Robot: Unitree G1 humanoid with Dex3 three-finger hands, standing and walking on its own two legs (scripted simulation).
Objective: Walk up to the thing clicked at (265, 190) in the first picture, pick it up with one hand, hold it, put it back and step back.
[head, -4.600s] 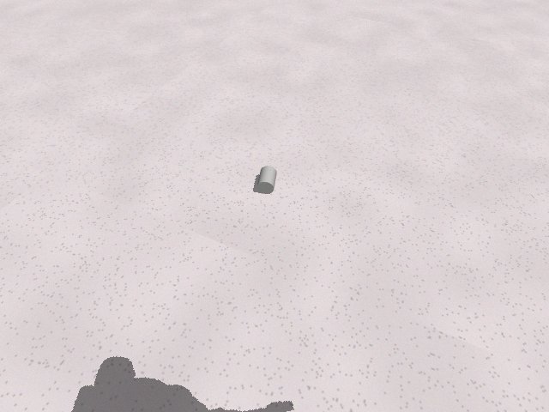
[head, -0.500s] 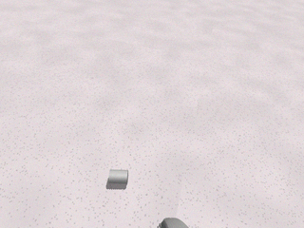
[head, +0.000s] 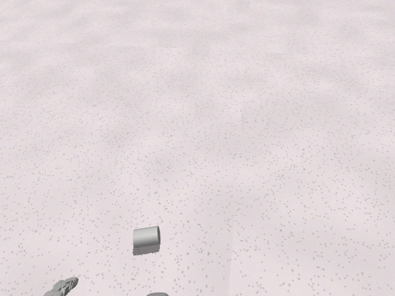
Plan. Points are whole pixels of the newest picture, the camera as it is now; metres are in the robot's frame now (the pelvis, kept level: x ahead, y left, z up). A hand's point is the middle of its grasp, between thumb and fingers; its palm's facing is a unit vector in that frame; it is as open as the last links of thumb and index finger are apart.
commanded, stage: walk up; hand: left
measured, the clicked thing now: (147, 236) +0.49 +0.27 -0.72
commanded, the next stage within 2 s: none
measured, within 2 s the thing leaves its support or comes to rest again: neither
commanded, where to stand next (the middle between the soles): +0.10 +0.04 m, yaw +4 degrees
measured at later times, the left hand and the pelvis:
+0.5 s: hand out of the picture +0.11 +0.29 -0.16, palm faces +0.02 -0.93 -0.38, open 7.4 cm; pelvis +0.03 +0.02 -0.01, yaw +3 degrees
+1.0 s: hand out of the picture +0.08 +0.29 -0.15, palm faces +0.05 -0.93 -0.35, open 7.4 cm; pelvis +0.02 +0.03 +0.01, yaw +4 degrees
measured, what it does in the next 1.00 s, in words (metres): steps on the spot: left foot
